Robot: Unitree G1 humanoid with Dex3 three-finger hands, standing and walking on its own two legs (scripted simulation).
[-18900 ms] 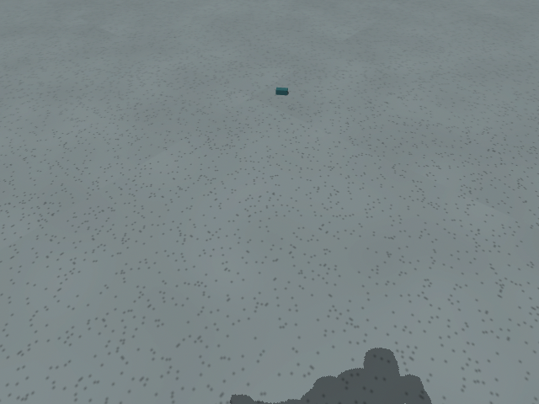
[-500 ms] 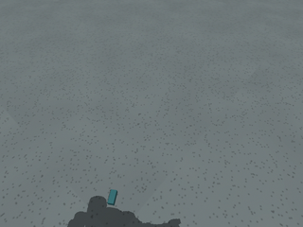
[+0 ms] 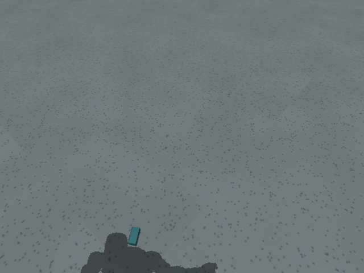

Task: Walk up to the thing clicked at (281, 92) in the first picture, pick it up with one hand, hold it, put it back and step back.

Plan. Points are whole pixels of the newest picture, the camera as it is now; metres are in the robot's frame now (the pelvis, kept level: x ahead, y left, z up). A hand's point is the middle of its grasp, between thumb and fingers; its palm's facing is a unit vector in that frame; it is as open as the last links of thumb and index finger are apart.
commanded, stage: stand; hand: left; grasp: from above
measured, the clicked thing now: (134, 236) +0.44 +0.27 -0.76
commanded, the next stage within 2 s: rise first in 0.98 s
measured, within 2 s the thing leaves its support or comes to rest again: neither
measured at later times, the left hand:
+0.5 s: hand out of the picture +0.07 +0.25 -0.16, palm faces -0.03 -0.94 -0.34, open 7.4 cm
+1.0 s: hand out of the picture +0.07 +0.26 -0.16, palm faces -0.03 -0.94 -0.35, open 7.4 cm
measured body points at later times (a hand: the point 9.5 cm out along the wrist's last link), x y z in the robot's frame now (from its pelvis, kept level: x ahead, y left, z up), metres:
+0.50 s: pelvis +0.00 +0.00 +0.00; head +0.01 +0.00 +0.45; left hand +0.07 +0.30 -0.13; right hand +0.07 -0.30 -0.13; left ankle -0.01 +0.15 -0.75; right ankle +0.00 -0.13 -0.75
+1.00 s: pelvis +0.00 +0.00 +0.00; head +0.01 +0.00 +0.45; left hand +0.07 +0.31 -0.13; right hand +0.07 -0.30 -0.13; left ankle -0.01 +0.15 -0.75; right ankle +0.00 -0.13 -0.75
